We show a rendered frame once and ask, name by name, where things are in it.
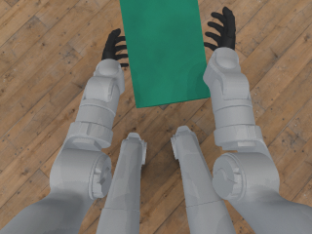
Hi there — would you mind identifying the carton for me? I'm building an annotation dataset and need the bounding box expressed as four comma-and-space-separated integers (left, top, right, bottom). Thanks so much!
119, 0, 211, 108

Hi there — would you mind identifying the left robot upper arm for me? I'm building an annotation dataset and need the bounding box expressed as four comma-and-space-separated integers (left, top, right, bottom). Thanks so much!
0, 148, 112, 234

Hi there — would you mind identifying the right robot thigh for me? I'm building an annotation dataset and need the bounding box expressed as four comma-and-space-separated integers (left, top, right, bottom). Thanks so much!
171, 130, 236, 234

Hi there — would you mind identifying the robot left forearm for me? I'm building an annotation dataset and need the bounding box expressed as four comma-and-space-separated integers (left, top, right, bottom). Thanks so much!
49, 58, 125, 188

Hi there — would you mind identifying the right robot upper arm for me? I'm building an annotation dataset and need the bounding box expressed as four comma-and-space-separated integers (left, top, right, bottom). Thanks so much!
212, 152, 312, 234

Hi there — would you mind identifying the right robot hand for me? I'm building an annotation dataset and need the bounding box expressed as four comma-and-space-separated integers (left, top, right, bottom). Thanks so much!
204, 6, 236, 51

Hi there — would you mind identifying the robot right forearm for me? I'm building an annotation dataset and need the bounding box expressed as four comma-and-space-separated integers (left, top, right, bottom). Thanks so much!
203, 47, 275, 165

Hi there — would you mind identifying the left robot hand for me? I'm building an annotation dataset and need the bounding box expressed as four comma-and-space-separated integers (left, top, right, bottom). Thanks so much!
101, 28, 129, 67

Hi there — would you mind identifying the robot left shin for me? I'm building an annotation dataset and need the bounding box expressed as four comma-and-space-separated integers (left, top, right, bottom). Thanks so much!
120, 132, 141, 149

